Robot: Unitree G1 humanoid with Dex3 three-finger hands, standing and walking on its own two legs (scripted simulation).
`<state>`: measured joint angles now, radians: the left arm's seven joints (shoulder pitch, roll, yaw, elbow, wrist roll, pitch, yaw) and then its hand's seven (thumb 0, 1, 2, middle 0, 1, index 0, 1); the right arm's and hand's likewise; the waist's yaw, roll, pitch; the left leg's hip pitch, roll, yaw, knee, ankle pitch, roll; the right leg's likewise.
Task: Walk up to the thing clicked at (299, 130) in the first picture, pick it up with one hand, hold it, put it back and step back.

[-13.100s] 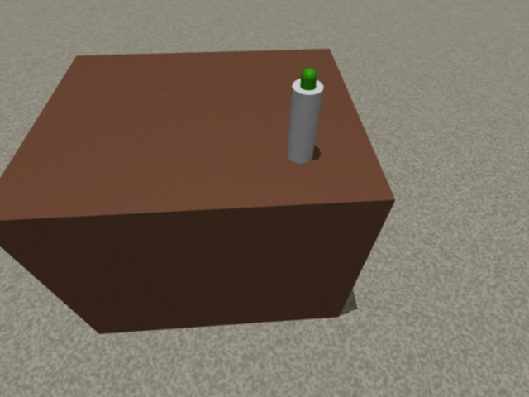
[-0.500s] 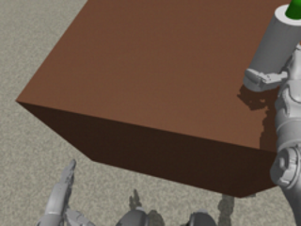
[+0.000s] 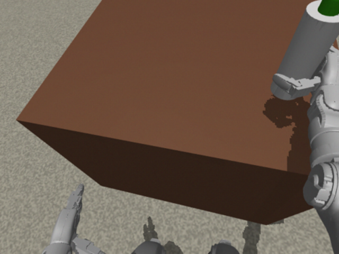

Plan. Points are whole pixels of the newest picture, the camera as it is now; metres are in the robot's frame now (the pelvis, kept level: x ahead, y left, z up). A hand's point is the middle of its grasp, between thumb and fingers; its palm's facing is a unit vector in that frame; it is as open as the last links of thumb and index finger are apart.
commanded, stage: lift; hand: right
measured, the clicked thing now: (306, 49) +0.52 -0.18 +0.17
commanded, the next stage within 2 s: hold in 1.38 s
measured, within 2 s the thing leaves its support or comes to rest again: neither
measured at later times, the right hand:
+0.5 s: hand (309, 65) +0.47 -0.18 +0.17, palm faces +0.11 +0.99 -0.01, open 9.9 cm
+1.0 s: hand (331, 81) +0.38 -0.17 +0.22, palm faces +0.12 +0.99 -0.02, open 9.9 cm
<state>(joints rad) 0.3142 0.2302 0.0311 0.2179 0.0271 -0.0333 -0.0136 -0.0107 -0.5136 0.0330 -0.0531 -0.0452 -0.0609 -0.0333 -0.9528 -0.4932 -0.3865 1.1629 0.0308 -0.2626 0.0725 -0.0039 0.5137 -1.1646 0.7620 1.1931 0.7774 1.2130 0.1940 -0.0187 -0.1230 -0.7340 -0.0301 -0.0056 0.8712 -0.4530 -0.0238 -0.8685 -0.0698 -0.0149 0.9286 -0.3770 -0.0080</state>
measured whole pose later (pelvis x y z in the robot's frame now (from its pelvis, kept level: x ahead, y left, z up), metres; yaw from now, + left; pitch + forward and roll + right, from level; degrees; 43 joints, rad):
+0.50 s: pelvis +0.02 +0.00 +0.03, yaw -1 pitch +10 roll +1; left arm 0.34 0.23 0.05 0.33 -0.02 -0.03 0.02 -0.01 -0.51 0.03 -0.05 -0.04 -0.06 -0.03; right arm -0.70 -0.33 -0.28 0.77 0.13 -0.09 0.08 0.00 0.52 -1.17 0.78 1.17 0.79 1.19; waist 0.07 -0.03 -0.12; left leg -0.48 0.00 -0.02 0.72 -0.42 -0.02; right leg -0.60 -0.04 -0.04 0.75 -0.33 -0.01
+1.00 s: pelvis +0.00 +0.01 +0.04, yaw -2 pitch +2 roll +0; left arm 0.32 0.23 0.07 0.44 -0.04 -0.06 0.06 -0.01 -0.52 0.03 -0.05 -0.04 -0.05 -0.03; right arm -0.44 -0.27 -0.23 0.29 0.19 0.19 0.07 0.00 0.52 -1.17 0.78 1.16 0.80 1.18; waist 0.01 -0.04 -0.06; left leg -0.27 0.01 -0.01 0.60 -0.36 -0.01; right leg -0.37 -0.03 -0.03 0.59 -0.25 0.00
